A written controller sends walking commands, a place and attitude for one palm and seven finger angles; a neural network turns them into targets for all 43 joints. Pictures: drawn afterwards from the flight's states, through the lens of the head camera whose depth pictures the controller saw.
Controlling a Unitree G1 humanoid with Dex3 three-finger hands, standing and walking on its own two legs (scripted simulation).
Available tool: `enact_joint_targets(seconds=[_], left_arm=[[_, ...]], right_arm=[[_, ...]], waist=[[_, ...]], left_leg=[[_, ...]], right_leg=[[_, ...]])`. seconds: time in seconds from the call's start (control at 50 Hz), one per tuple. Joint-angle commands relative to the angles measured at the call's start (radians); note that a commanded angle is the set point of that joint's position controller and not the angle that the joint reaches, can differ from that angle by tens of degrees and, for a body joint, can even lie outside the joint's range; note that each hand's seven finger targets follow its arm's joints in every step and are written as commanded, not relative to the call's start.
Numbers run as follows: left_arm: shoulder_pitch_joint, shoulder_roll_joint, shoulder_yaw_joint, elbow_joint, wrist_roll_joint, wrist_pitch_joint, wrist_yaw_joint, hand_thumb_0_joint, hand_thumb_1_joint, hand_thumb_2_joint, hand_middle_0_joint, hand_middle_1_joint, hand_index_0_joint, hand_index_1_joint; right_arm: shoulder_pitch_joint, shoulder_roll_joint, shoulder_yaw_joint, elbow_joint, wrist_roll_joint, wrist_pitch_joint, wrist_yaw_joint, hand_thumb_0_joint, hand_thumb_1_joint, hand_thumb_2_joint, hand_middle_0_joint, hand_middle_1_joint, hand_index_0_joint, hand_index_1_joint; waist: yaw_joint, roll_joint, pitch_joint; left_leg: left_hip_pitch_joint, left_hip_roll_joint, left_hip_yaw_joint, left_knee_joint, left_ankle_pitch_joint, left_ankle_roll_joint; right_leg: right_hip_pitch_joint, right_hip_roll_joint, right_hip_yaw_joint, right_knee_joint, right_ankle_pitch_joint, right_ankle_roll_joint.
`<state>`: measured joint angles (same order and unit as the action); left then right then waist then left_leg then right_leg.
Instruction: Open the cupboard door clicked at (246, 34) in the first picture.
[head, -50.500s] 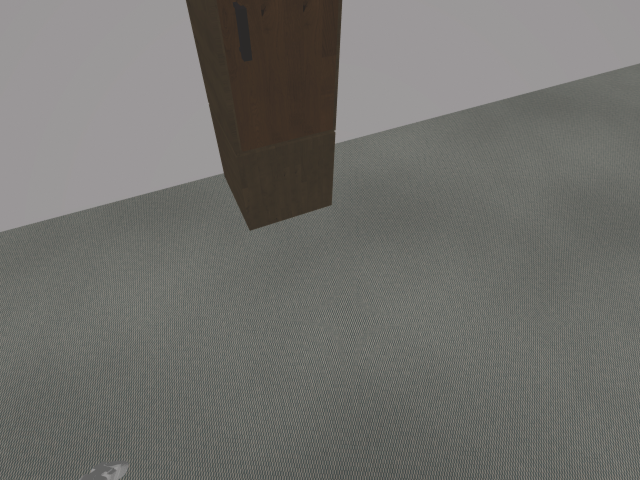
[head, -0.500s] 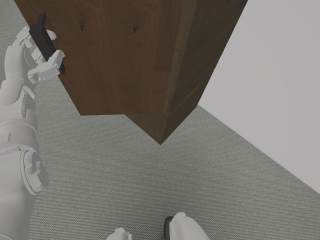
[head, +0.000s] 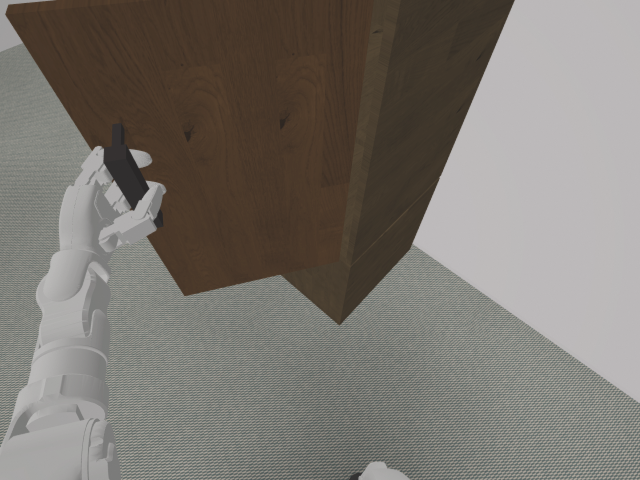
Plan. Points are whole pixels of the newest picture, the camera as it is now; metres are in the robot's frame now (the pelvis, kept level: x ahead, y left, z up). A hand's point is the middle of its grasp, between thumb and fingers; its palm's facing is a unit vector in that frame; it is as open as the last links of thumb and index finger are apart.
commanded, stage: pull the door open along its arc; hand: left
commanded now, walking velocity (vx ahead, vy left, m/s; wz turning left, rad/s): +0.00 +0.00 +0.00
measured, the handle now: (136, 178) +0.48 +0.22 +0.08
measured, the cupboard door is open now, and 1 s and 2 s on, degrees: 57 96 97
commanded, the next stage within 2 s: open thumb and fingers to let go in 0.60 s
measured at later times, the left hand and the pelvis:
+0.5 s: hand (240, 306) +0.30 +0.08 +0.09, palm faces +0.44 -0.90 -0.01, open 6.8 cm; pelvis +0.00 -0.03 +0.01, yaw +5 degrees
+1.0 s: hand (259, 320) +0.28 +0.06 +0.09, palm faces +0.46 -0.89 -0.01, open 8.2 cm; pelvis -0.02 -0.05 +0.01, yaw +6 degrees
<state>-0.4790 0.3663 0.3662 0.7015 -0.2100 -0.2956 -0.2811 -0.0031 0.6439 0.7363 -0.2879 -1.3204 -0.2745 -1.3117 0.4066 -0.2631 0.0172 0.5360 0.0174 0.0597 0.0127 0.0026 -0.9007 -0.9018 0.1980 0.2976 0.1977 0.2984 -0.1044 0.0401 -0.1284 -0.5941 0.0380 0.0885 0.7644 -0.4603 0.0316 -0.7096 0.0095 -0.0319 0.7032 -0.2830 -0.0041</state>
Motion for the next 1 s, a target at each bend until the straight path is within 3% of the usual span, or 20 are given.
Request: enact_joint_targets(seconds=[0.0, 0.02, 0.04, 0.08, 0.14, 0.18, 0.24, 0.28, 0.34, 0.38, 0.48, 0.58, 0.64, 0.68, 0.7, 0.78, 0.86, 0.88, 0.92, 0.98], left_arm=[[-0.055, 0.212, 0.148, -0.402, -0.085, -0.045, 0.106, 0.0, 0.9, 0.9, -0.4, -1.35, -0.4, -1.35], [0.017, 0.112, 0.109, -0.43, -0.084, -0.031, 0.193, 0.0, 0.9, 0.9, -0.4, -1.35, -0.4, -1.35], [0.083, 0.038, 0.062, -0.464, -0.071, -0.022, 0.252, 0.0, 0.9, 0.9, -0.4, -1.35, -0.4, -1.35], [0.143, -0.033, -0.001, -0.568, -0.024, -0.024, 0.362, 0.0, 0.9, 0.9, -0.4, -1.35, -0.4, -1.35], [0.192, -0.155, -0.117, -0.735, 0.06, -0.02, 0.519, 0.0, 0.9, 0.9, -0.4, -1.35, -0.4, -1.35], [0.184, -0.224, -0.193, -0.763, 0.117, 0.001, 0.618, 0.0, 0.9, 0.9, -0.4, -1.35, -0.4, -1.35], [0.178, -0.337, -0.314, -0.805, 0.215, 0.04, 0.758, 0.0, 0.9, 0.9, -0.4, -1.35, -0.4, -1.35], [0.219, -0.39, -0.4, -0.837, 0.269, 0.066, 0.801, 0.0, 0.9, 0.9, -0.4, -1.35, -0.4, -1.35], [0.262, -0.483, -0.534, -0.906, 0.323, 0.1, 0.819, 0.0, 0.9, 0.9, -0.4, -1.35, -0.4, -1.35], [0.314, -0.521, -0.592, -0.93, 0.334, 0.116, 0.821, 0.0, 0.9, 0.9, -0.4, -1.35, -0.4, -1.35], [0.439, -0.602, -0.681, -0.98, 0.315, 0.148, 0.833, 0.0, 0.9, 0.9, -0.4, -1.35, -0.4, -1.35], [0.652, -0.602, -0.692, -1.08, 0.296, 0.182, 0.833, 0.0, 0.9, 0.9, -0.4, -1.35, -0.4, -1.35], [0.528, -0.566, -0.644, -1.056, 0.297, 0.195, 0.86, 0.0, 0.9, 0.9, -0.4, -1.35, -0.4, -1.35], [0.391, -0.524, -0.596, -0.982, 0.301, 0.195, 0.883, 0.0, 0.9, 0.9, -0.4, -1.35, -0.4, -1.35], [0.354, -0.524, -0.587, -0.977, 0.303, 0.191, 0.893, 0.0, 0.83, 0.87, -0.395, -1.342, -0.395, -1.342], [0.389, -0.525, -0.58, -0.928, 0.293, 0.175, 0.873, 0.0, 0.55, 0.75, -0.375, -1.313, -0.375, -1.313], [0.343, -0.533, -0.592, -0.905, 0.301, 0.148, 0.846, 0.0, 0.27, 0.63, -0.355, -1.283, -0.355, -1.283], [0.342, -0.531, -0.592, -0.878, 0.302, 0.146, 0.84, 0.0, 0.2, 0.6, -0.35, -1.275, -0.35, -1.275], [0.3, -0.519, -0.585, -0.879, 0.302, 0.136, 0.829, 0.0, 0.06, 0.54, -0.34, -1.26, -0.34, -1.26], [0.263, -0.504, -0.567, -0.843, 0.296, 0.13, 0.822, 0.0, -0.15, 0.45, -0.325, -1.237, -0.325, -1.237]], right_arm=[[-0.019, -0.121, -0.059, -0.131, 0.005, -0.061, 0.001, 0.0, -0.9, -0.9, 0.2, 0.3, 0.2, 0.3], [-0.045, -0.104, -0.057, -0.134, 0.002, -0.073, 0.009, 0.0, -0.9, -0.9, 0.2, 0.3, 0.2, 0.3], [-0.055, -0.099, -0.059, -0.128, 0.001, -0.083, 0.017, 0.0, -0.9, -0.9, 0.2, 0.3, 0.2, 0.3], [-0.078, -0.091, -0.062, -0.121, -0.005, -0.094, 0.026, 0.0, -0.9, -0.9, 0.2, 0.3, 0.2, 0.3], [-0.125, -0.065, -0.062, -0.119, -0.028, -0.099, 0.033, 0.0, -0.9, -0.9, 0.2, 0.3, 0.2, 0.3], [-0.155, -0.062, -0.059, -0.112, -0.043, -0.09, 0.028, 0.0, -0.9, -0.9, 0.2, 0.3, 0.2, 0.3], [-0.206, -0.039, -0.052, -0.108, -0.067, -0.078, 0.014, 0.0, -0.9, -0.9, 0.2, 0.3, 0.2, 0.3], [-0.219, -0.035, -0.053, -0.11, -0.078, -0.068, 0.005, 0.0, -0.9, -0.9, 0.2, 0.3, 0.2, 0.3], [-0.246, -0.017, -0.051, -0.117, -0.088, -0.059, -0.005, 0.0, -0.9, -0.9, 0.2, 0.3, 0.2, 0.3], [-0.261, -0.012, -0.05, -0.121, -0.087, -0.056, -0.01, 0.0, -0.9, -0.9, 0.2, 0.3, 0.2, 0.3], [-0.314, 0.004, -0.036, -0.133, -0.08, -0.059, -0.007, 0.0, -0.9, -0.9, 0.2, 0.3, 0.2, 0.3], [-0.354, 0.015, -0.03, -0.152, -0.068, -0.055, 0.013, 0.0, -0.9, -0.9, 0.2, 0.3, 0.2, 0.3], [-0.367, 0.014, -0.025, -0.14, -0.074, -0.049, 0.0, 0.0, -0.9, -0.9, 0.2, 0.3, 0.2, 0.3], [-0.381, 0.011, -0.018, -0.116, -0.075, -0.048, -0.016, 0.0, -0.9, -0.9, 0.2, 0.3, 0.2, 0.3], [-0.387, 0.011, -0.022, -0.114, -0.08, -0.051, -0.021, 0.0, -0.9, -0.9, 0.2, 0.3, 0.2, 0.3], [-0.37, 0.014, -0.024, -0.103, -0.081, -0.06, -0.033, 0.0, -0.9, -0.9, 0.2, 0.3, 0.2, 0.3], [-0.354, 0.012, -0.025, -0.095, -0.084, -0.07, -0.037, 0.0, -0.9, -0.9, 0.2, 0.3, 0.2, 0.3], [-0.35, 0.008, -0.026, -0.092, -0.083, -0.073, -0.037, 0.0, -0.9, -0.9, 0.2, 0.3, 0.2, 0.3], [-0.355, 0.007, -0.027, -0.093, -0.082, -0.074, -0.041, 0.0, -0.9, -0.9, 0.2, 0.3, 0.2, 0.3], [-0.354, 0.004, -0.026, -0.089, -0.082, -0.079, -0.046, 0.0, -0.9, -0.9, 0.2, 0.3, 0.2, 0.3]], waist=[[0.148, -0.005, -0.38], [0.154, -0.01, -0.354], [0.143, -0.016, -0.326], [0.135, -0.05, -0.307], [0.138, 0.005, -0.331], [0.118, -0.055, -0.274], [0.114, -0.036, -0.246], [0.102, -0.083, -0.25], [0.098, -0.051, -0.242], [0.088, -0.1, -0.225], [0.098, -0.091, -0.17], [0.136, -0.073, -0.181], [0.121, -0.096, -0.137], [0.103, -0.135, -0.079], [0.112, -0.121, -0.102], [0.121, -0.166, -0.158], [0.109, -0.128, -0.148], [0.107, -0.151, -0.135], [0.105, -0.124, -0.14], [0.107, -0.149, -0.131]], left_leg=[[0.031, -0.026, -0.059, -0.099, 0.582, -0.025], [0.049, -0.027, -0.058, -0.109, 0.584, -0.036], [0.059, -0.024, -0.055, -0.115, 0.589, -0.043], [0.078, -0.022, -0.058, -0.119, 0.58, -0.042], [0.154, -0.019, -0.057, -0.125, 0.615, -0.053], [0.155, -0.018, -0.064, -0.134, 0.539, -0.047], [0.167, -0.024, -0.066, -0.147, 0.463, -0.043], [0.188, -0.021, -0.072, -0.148, 0.442, -0.037], [0.225, -0.018, -0.072, -0.144, 0.461, -0.038], [0.228, -0.017, -0.078, -0.138, 0.445, -0.033], [0.22, -0.026, -0.088, -0.13, 0.399, -0.032], [0.211, -0.035, -0.086, -0.122, 0.394, -0.035], [0.196, -0.042, -0.09, -0.115, 0.342, -0.032], [0.177, -0.053, -0.096, -0.106, 0.276, -0.027], [0.181, -0.056, -0.094, -0.104, 0.262, -0.026], [0.178, -0.062, -0.093, -0.107, 0.27, -0.026], [0.178, -0.06, -0.09, -0.115, 0.262, -0.023], [0.174, -0.058, -0.093, -0.114, 0.254, -0.022], [0.171, -0.06, -0.09, -0.118, 0.234, -0.021], [0.163, -0.061, -0.092, -0.12, 0.21, -0.02]], right_leg=[[0.517, 0.005, 0.006, 0.011, 0.537, -0.029], [0.503, 0.008, -0.007, 0.001, 0.51, -0.029], [0.488, 0.007, -0.016, -0.005, 0.501, -0.027], [0.491, 0.004, -0.023, -0.019, 0.484, -0.027], [0.499, -0.006, -0.025, -0.022, 0.478, -0.029], [0.484, -0.01, -0.028, -0.041, 0.431, -0.028], [0.48, -0.023, -0.021, -0.052, 0.374, -0.027], [0.483, -0.025, -0.02, -0.063, 0.347, -0.027], [0.479, -0.031, -0.023, -0.061, 0.364, -0.029], [0.484, -0.033, -0.022, -0.073, 0.364, -0.029], [0.488, -0.035, -0.024, -0.081, 0.341, -0.031], [0.539, -0.039, -0.016, -0.079, 0.376, -0.039], [0.502, -0.043, -0.001, -0.1, 0.321, -0.032], [0.454, -0.052, 0.022, -0.142, 0.2, -0.023], [0.455, -0.058, 0.038, -0.151, 0.159, -0.021], [0.51, -0.07, 0.062, -0.159, 0.223, -0.009], [0.495, -0.074, 0.063, -0.155, 0.208, -0.009], [0.482, -0.074, 0.064, -0.163, 0.183, -0.008], [0.478, -0.077, 0.072, -0.17, 0.133, -0.01], [0.467, -0.079, 0.081, -0.191, 0.065, -0.01]])
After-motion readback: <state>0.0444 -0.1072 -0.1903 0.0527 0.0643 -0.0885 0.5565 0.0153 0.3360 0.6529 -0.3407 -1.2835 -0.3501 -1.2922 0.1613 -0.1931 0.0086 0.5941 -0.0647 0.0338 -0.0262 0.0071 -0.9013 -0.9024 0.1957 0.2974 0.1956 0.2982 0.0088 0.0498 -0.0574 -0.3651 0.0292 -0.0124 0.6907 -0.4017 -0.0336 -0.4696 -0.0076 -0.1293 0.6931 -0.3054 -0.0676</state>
